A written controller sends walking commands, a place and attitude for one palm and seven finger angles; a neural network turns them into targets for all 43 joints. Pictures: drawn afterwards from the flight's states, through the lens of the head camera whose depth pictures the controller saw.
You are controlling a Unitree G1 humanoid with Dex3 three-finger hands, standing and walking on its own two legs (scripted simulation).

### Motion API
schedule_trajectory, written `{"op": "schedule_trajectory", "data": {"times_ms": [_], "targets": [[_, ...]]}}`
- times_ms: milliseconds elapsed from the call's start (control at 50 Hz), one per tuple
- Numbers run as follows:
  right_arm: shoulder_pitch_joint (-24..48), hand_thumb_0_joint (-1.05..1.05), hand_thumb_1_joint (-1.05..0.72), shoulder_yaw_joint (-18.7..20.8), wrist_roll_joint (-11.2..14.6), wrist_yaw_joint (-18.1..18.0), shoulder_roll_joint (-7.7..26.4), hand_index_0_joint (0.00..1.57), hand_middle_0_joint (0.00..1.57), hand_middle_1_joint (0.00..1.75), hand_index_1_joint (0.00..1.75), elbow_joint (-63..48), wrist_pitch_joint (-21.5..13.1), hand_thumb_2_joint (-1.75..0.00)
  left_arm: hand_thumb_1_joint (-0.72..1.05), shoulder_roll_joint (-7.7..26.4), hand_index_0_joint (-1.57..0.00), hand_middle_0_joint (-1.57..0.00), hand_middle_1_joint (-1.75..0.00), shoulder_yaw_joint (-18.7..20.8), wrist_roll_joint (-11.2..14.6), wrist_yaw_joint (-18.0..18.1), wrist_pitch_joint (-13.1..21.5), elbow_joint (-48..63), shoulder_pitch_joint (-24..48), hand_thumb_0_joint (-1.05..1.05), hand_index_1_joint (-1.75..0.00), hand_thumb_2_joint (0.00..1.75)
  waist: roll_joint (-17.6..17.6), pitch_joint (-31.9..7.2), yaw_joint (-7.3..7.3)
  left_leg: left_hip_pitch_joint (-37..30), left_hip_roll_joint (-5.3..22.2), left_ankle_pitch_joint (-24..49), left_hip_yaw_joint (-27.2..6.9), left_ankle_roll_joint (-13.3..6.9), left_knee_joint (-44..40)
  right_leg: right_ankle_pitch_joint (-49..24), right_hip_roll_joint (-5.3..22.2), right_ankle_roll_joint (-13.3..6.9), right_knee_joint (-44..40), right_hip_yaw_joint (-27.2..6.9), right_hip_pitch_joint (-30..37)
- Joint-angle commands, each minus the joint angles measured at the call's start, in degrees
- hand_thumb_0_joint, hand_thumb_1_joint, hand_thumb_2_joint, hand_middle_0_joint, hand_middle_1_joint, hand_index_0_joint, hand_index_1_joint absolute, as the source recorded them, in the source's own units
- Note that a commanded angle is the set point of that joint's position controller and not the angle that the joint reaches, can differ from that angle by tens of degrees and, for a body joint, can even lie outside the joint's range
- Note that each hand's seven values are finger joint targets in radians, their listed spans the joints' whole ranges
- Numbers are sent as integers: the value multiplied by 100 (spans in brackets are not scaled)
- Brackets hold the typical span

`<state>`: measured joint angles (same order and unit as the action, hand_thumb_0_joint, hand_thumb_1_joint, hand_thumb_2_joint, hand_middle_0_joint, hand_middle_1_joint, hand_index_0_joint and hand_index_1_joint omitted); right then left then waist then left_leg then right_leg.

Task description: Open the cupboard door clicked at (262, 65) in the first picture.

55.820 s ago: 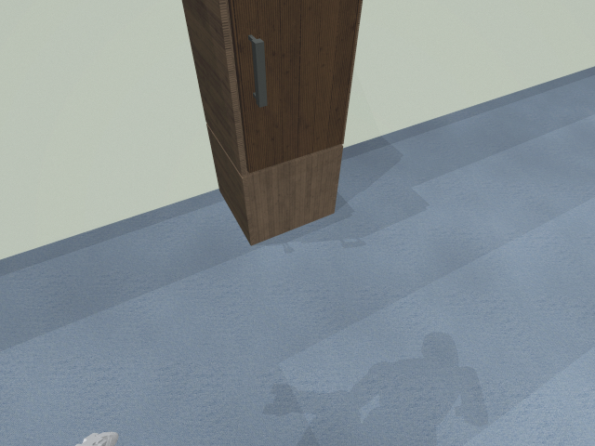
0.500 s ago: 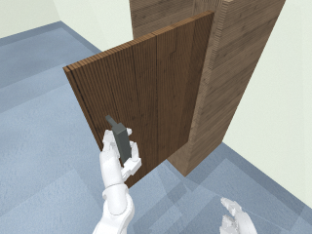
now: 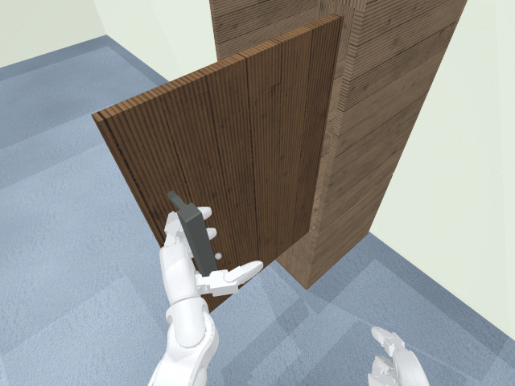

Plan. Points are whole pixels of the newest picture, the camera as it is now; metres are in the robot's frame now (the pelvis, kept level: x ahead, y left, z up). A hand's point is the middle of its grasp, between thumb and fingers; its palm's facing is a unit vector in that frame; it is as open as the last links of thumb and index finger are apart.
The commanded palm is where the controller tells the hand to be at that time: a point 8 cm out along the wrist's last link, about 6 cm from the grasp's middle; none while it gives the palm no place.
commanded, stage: open thumb and fingers to let go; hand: left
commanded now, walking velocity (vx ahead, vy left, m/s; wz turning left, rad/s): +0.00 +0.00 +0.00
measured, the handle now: (192, 238) +0.33 +0.12 +0.06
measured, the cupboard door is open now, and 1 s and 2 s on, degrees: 90 93 93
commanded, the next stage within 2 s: slide the hand sideways off the handle in 0.34 s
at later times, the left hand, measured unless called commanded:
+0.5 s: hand (213, 264) +0.28 +0.08 +0.06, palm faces +0.24 -0.97 -0.02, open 15.1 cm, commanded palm +0.25 +0.12 +0.06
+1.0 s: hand (199, 297) +0.23 +0.09 +0.06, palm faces -0.12 -0.99 +0.00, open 16.3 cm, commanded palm +0.21 +0.16 +0.06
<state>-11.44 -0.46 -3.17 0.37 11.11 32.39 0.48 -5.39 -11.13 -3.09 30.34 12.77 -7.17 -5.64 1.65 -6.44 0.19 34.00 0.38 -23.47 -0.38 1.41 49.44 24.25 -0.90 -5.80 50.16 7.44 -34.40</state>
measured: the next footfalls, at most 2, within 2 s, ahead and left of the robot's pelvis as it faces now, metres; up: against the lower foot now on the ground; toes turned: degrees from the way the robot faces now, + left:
none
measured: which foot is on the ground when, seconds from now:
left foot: down 0.00-1.00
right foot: down 0.00-1.00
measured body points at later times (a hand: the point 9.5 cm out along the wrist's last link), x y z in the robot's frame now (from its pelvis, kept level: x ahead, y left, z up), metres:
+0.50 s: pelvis +0.00 +0.02 +0.00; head +0.02 +0.00 +0.44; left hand +0.26 +0.13 +0.07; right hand +0.18 -0.19 -0.10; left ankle +0.01 +0.14 -0.69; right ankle +0.02 -0.05 -0.69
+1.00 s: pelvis -0.01 +0.04 -0.01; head +0.02 +0.03 +0.44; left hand +0.23 +0.15 +0.06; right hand +0.16 -0.18 -0.09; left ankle +0.01 +0.14 -0.69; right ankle +0.02 -0.05 -0.69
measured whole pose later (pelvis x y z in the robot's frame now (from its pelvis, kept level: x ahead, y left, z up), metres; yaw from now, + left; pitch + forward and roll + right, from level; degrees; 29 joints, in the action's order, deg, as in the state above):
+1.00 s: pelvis -0.01 +0.04 -0.01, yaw -2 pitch +8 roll +0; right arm -15.3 -2.3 0.2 0.9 12.4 24.5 -2.4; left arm 4.3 -13.3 2.1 4.6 14.8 5.8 -17.5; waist 1.8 -5.4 0.5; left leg 36.8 -0.2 -26.2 2.2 -1.7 55.1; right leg 25.3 -0.1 -3.1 54.6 4.9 -37.3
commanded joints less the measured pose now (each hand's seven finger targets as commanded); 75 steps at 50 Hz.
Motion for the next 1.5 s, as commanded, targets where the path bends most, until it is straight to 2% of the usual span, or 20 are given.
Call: {"op": "schedule_trajectory", "data": {"times_ms": [0, 260, 300, 420, 440, 460, 480, 520, 560, 600, 620, 640, 680, 720, 760, 800, 880, 1040, 1300, 1480], "targets": [[500, 0, -90, 166, 8, -30, 420, 20, 20, 30, 30, -934, -298, -90, -50, -146, -27, -27, -105, -95, -158, 24, 370, 1381, 990, 0, -105, 30, -731, -1220, 71, -85, -174, 765, -49, -217, -280, -1572, 467, 577, -1203, -1200, 1171], [509, 0, -90, 142, -2, -38, 416, 20, 20, 30, 30, -1009, -309, -90, -50, -67, -17, -17, -40, -55, -195, 113, 337, 1567, 923, 0, -40, 30, -603, -1146, 4, -175, -171, 762, -60, -220, -278, -1220, 332, 477, -1086, -982, 937], [539, 0, -90, 115, 3, -32, 402, 20, 20, 30, 30, -1017, -297, -90, -50, -249, -15, -15, -30, -202, -208, 152, 293, 1486, 1053, 0, -30, 30, -521, -1044, 52, -222, -166, 748, -53, -226, -292, -1093, 294, 449, -1051, -887, 788], [570, 0, -90, 120, 6, -24, 419, 20, 20, 30, 30, -994, -313, -90, -50, -342, -15, -15, -30, -235, -200, 224, 229, 1396, 1270, 0, -30, 30, -544, -1093, 68, -257, -157, 680, -73, -229, -273, -849, 228, 419, -976, -767, 607], [276, 0, -90, 94, 67, 21, 670, 20, 20, 30, 30, -808, -318, -90, -50, 211, -15, -15, -30, -1302, -741, -938, 467, 1344, 1297, 0, -30, 30, -762, -728, 527, -295, -159, 756, -78, -337, -220, -1379, 243, 445, -819, -875, 332], [193, 0, -90, 172, 112, -10, 653, 20, 20, 30, 30, -960, -310, -90, -50, 593, -15, -15, -30, -875, -482, -1596, 696, 1754, 1591, 0, -30, 30, -538, -1247, 369, -302, -168, 984, -71, -369, -147, -1782, 274, 401, -652, -883, 611], [238, 0, -90, 160, 145, -39, 630, 20, 20, 30, 30, -1040, -363, -90, -50, 731, -15, -15, -30, -854, -367, -2095, 846, 1873, 1437, 0, -30, 30, -354, -1451, 283, -359, -173, 1037, -45, -371, -113, -1957, 286, 405, -583, -928, 747], [191, 0, -90, 122, 262, -74, 656, 20, 20, 30, 30, -1162, -468, -90, -50, 732, -15, -15, -30, -916, 86, -3000, 960, 1867, 1209, 0, -30, 30, -277, -1345, 318, -452, -173, 967, -71, -364, -155, -1853, 255, 396, -638, -909, 729], [272, 0, -90, 62, 389, -112, 637, 20, 20, 30, 30, -1346, -559, -90, -50, 439, -15, -15, -30, -859, 722, -3376, 836, 1909, 1125, 0, -30, 30, -271, -1090, 282, -472, -161, 658, -125, -338, -303, -1213, 175, 376, -802, -811, 610], [308, 0, -90, 45, 419, -138, 674, 20, 20, 30, 30, -1402, -636, -90, -50, 414, -15, -15, -30, -545, 1043, -3243, 670, 1802, 1041, 0, -30, 30, -515, -818, 201, -325, -151, 254, -201, -291, -414, -486, 138, 407, -891, -682, 384], [340, 0, -90, 51, 428, -138, 696, 20, 20, 30, 30, -1412, -655, -90, -50, 531, -15, -15, -30, -364, 1048, -3085, 619, 1778, 1009, 0, -30, 30, -562, -748, 173, -300, -145, 127, -203, -281, -429, -235, 133, 408, -930, -681, 298], [302, 0, -90, 48, 406, -122, 701, 20, 20, 30, 30, -1444, -671, -90, -50, 571, -15, -15, -30, -242, 1018, -2916, 575, 1760, 894, 0, -30, 30, -706, -770, 107, -220, -161, 62, -210, -277, -469, -92, 138, 414, -922, -669, 348], [278, 0, -90, 68, 378, -62, 696, 20, 20, 30, 30, -1500, -687, -90, -50, 732, -15, -15, -30, -95, 819, -2633, 576, 1984, 639, 0, -30, 30, -457, -979, -8, -298, -160, 234, -183, -277, -491, -287, 137, 375, -785, -631, 437], [199, 0, -90, 72, 347, 5, 683, 20, 20, 30, 30, -1573, -686, -90, -50, 623, -15, -15, -30, -269, 604, -2477, 577, 2063, 300, 0, -30, 30, -442, -979, 14, -306, -134, 392, -170, -280, -465, -541, 119, 363, -647, -570, 388], [135, 0, -90, 96, 328, 48, 709, 20, 20, 30, 30, -1612, -656, -90, -50, 838, -15, -15, -30, -108, 466, -2398, 587, 2136, -128, 0, -30, 30, -446, -1028, -70, -212, -125, 542, -153, -272, -435, -725, 108, 335, -574, -586, 498], [153, 0, -90, 84, 336, 72, 704, 20, 20, 30, 30, -1679, -627, -90, -50, 816, -15, -15, -30, -211, 399, -2415, 596, 2302, -106, 0, -30, 30, -433, -855, 27, -147, -115, 372, -129, -277, -409, -581, 112, 352, -582, -604, 338], [172, 0, -90, 62, 338, 54, 698, 20, 20, 30, 30, -1785, -602, -90, -50, 912, -15, -15, -30, -171, 399, -2455, 588, 2540, -339, 0, -30, 30, -290, -690, 34, -41, -112, 167, -125, -283, -381, -326, 90, 344, -600, -635, 231], [70, 0, -90, 73, 373, -26, 694, 20, 20, 30, 30, -1826, -685, -90, -50, 1145, -15, -15, -30, 258, 754, -2721, 640, 3022, -1268, 0, -30, 30, -384, -839, -22, 51, -130, 500, -94, -274, -243, -823, 51, 378, -509, -643, 461], [-96, 0, -90, 138, 396, -60, 734, 20, 20, 30, 30, -1954, -762, -90, -50, 1486, -15, -15, -30, 545, 913, -3148, 774, 3643, -2285, 0, -30, 30, -295, -831, 65, 329, -159, 720, -95, -278, 140, -1219, 51, 427, -277, -717, 301], [-45, 0, -90, 191, 465, -156, 700, 20, 20, 30, 30, -1986, -777, -90, -50, 1746, -15, -15, -30, 1079, 1255, -3523, 797, 3730, -3060, 0, -30, 30, -372, -960, -47, 600, -187, 737, -70, -261, 335, -1365, 111, 498, -304, -916, 520]]}}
